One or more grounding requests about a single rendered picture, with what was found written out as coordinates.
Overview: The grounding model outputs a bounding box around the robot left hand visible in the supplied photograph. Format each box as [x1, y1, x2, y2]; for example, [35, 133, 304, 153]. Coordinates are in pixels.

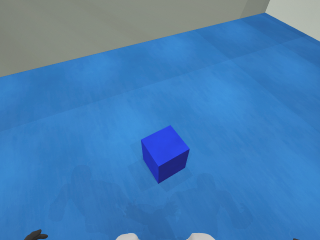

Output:
[24, 229, 48, 240]

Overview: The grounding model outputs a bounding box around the carton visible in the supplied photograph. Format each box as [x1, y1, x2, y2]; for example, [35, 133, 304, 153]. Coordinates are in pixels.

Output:
[141, 125, 190, 184]

